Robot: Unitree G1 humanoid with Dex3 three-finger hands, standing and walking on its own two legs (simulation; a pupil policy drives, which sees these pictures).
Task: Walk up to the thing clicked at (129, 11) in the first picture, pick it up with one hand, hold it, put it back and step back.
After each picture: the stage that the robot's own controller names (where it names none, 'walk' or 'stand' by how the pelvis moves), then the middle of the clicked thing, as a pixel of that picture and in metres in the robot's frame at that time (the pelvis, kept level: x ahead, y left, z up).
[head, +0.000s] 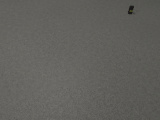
stand; (130, 9) +2.19 -0.67 -0.72
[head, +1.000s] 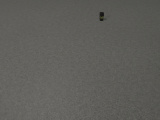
walk; (101, 16) +2.12 -0.10 -0.70
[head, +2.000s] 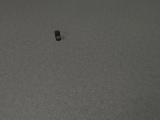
walk; (57, 35) +1.48 +0.41 -0.72
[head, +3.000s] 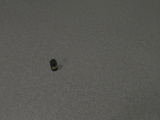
walk; (53, 65) +0.97 +0.38 -0.71
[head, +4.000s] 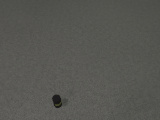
walk; (57, 101) +0.59 +0.25 -0.69
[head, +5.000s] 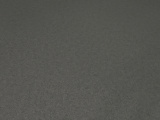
stand; out of the picture +0.35 +0.22 -0.69
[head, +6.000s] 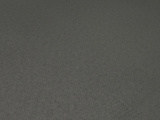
stand; out of the picture +0.30 +0.19 -0.72
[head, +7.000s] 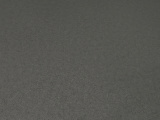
stand; out of the picture +0.33 +0.10 -0.69
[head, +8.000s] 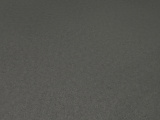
stand; out of the picture +0.28 +0.15 -0.72
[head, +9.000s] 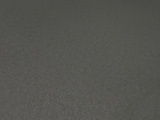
stand; out of the picture +0.28 +0.15 -0.73
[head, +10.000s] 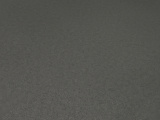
stand; out of the picture +0.27 +0.15 -0.73
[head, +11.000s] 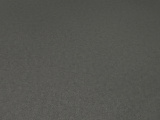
stand; out of the picture +0.27 +0.14 -0.73
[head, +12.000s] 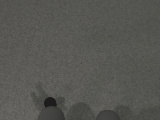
go down; (50, 104) +0.32 +0.15 -0.51
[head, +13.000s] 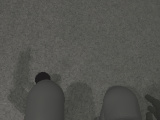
go down; (43, 81) +0.37 +0.18 -0.32
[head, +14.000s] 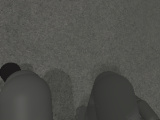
close in; (11, 74) +0.35 +0.21 -0.23
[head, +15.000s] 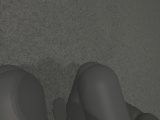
close; out of the picture +0.35 +0.22 -0.22
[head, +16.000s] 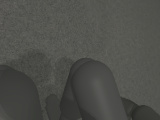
close; out of the picture +0.36 +0.22 -0.21
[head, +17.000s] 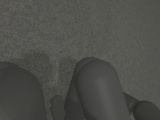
lift; out of the picture +0.35 +0.21 -0.20
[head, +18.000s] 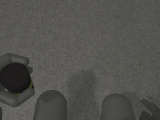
lift; (19, 82) +0.31 +0.21 +0.00
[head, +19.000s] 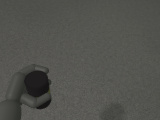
hold; (39, 90) +0.31 +0.15 +0.03
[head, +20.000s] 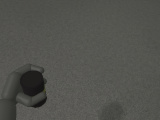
hold; (34, 89) +0.31 +0.17 +0.03
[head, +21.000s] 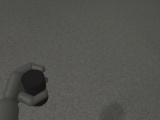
hold; (36, 88) +0.32 +0.17 +0.03
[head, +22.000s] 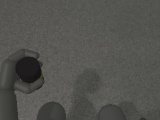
crouch; (31, 74) +0.36 +0.18 -0.04
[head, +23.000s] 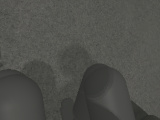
lower; out of the picture +0.36 +0.25 -0.19
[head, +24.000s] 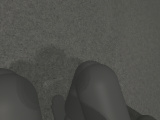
lower; out of the picture +0.38 +0.26 -0.20
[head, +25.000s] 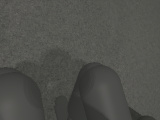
lower; out of the picture +0.36 +0.25 -0.20
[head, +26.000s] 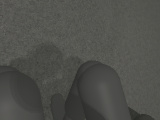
lower; out of the picture +0.36 +0.27 -0.21
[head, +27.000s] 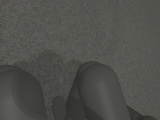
loosen; out of the picture +0.36 +0.25 -0.20
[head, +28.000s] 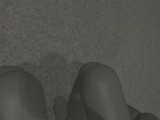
withdraw; out of the picture +0.34 +0.22 -0.23
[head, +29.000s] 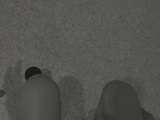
walk; (33, 77) +0.36 +0.19 -0.29
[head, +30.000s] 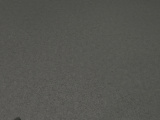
stand; out of the picture +0.28 +0.14 -0.65
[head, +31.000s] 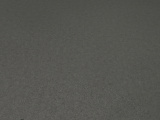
stand; out of the picture +0.29 +0.16 -0.67
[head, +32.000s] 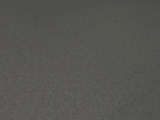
stand; out of the picture +0.29 +0.16 -0.68
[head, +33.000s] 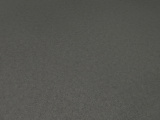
walk; out of the picture +0.31 +0.15 -0.72
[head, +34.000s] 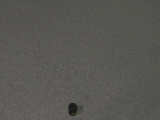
walk; (72, 109) +0.44 +0.06 -0.70
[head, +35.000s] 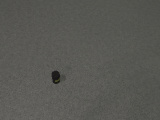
walk; (55, 77) +0.69 +0.19 -0.70
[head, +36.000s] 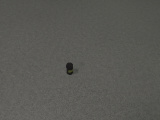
stand; (69, 68) +0.96 +0.17 -0.70
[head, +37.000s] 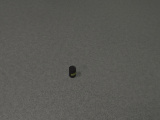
stand; (72, 71) +0.93 +0.13 -0.72
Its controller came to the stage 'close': yes
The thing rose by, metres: 0.74
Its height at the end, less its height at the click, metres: +0.00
